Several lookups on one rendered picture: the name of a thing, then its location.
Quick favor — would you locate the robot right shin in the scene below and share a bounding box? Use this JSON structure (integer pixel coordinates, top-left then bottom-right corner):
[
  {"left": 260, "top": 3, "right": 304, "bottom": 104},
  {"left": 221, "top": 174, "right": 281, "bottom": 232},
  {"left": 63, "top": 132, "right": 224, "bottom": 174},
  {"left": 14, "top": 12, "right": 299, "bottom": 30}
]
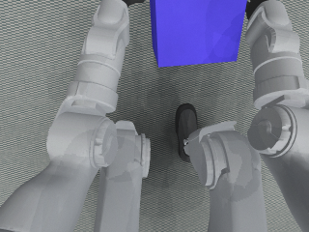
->
[{"left": 183, "top": 121, "right": 262, "bottom": 172}]

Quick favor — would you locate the carton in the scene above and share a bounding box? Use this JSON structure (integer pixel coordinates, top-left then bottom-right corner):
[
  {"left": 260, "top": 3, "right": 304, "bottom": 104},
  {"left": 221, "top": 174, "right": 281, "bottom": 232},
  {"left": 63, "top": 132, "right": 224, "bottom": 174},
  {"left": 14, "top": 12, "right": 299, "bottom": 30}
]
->
[{"left": 150, "top": 0, "right": 247, "bottom": 68}]

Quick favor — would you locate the robot left upper arm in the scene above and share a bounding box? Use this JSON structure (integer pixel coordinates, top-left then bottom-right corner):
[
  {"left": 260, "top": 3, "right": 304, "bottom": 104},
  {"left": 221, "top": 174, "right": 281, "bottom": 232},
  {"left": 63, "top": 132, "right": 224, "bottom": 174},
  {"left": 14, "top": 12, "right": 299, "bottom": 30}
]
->
[{"left": 0, "top": 111, "right": 119, "bottom": 232}]

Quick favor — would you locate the left robot forearm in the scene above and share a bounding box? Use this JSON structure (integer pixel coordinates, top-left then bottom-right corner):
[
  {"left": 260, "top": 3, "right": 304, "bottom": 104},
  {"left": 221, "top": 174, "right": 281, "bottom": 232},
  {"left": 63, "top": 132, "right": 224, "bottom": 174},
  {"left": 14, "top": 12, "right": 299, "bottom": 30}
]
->
[{"left": 46, "top": 0, "right": 130, "bottom": 153}]

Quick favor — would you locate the robot right upper arm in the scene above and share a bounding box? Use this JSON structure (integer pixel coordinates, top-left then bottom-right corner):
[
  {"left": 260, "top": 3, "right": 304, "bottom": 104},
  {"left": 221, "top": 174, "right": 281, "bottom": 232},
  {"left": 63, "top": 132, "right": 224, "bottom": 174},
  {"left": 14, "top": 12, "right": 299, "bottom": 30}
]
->
[{"left": 247, "top": 103, "right": 309, "bottom": 232}]

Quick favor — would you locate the robot right thigh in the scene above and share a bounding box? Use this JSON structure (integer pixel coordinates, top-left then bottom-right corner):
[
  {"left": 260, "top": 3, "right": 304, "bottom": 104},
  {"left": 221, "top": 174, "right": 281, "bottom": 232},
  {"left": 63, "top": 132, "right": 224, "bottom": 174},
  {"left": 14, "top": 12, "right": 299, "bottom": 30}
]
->
[{"left": 194, "top": 130, "right": 267, "bottom": 232}]

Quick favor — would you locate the right robot hand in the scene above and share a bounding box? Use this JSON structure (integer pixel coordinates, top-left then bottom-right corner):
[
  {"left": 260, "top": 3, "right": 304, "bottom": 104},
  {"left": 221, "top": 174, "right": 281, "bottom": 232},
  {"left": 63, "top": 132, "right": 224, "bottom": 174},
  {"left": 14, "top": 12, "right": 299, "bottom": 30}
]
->
[{"left": 245, "top": 0, "right": 268, "bottom": 20}]

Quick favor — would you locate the right robot forearm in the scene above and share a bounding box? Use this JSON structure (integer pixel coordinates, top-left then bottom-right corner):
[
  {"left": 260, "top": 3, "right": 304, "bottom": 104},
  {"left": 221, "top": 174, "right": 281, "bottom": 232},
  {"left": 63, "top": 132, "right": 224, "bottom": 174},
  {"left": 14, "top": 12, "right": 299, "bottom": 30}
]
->
[{"left": 244, "top": 0, "right": 309, "bottom": 110}]

